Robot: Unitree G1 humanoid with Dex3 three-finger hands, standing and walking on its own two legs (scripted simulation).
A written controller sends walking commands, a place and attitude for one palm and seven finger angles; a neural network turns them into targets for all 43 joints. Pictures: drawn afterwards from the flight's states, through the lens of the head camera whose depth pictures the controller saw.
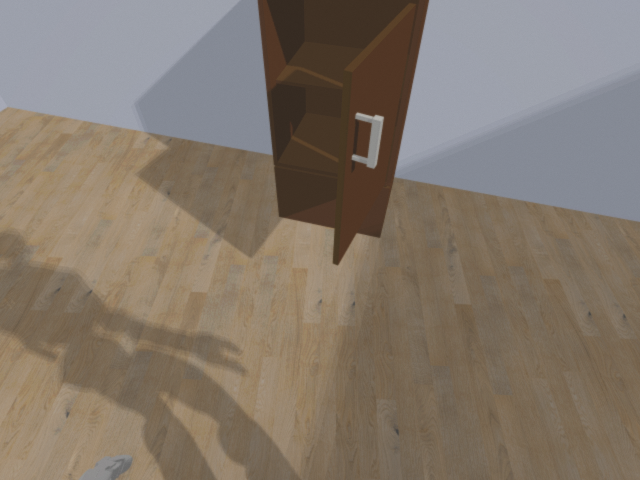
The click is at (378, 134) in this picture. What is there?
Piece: cupboard door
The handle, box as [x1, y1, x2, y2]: [352, 112, 383, 168]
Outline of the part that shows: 357,112 355,118 371,122 372,125 368,157 365,158 353,154 352,159 366,163 366,166 373,168 376,164 383,117 378,115 375,115 373,117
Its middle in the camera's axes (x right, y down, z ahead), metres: +0.10 -0.22 +0.87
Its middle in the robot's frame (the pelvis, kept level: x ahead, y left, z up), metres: +0.80 -0.06 -0.03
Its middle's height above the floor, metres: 0.74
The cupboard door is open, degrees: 80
